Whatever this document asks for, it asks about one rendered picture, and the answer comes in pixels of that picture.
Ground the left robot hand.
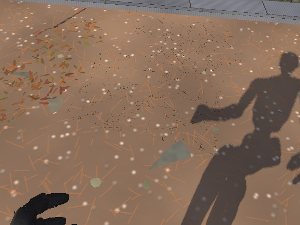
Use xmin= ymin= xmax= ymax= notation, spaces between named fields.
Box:
xmin=10 ymin=192 xmax=77 ymax=225

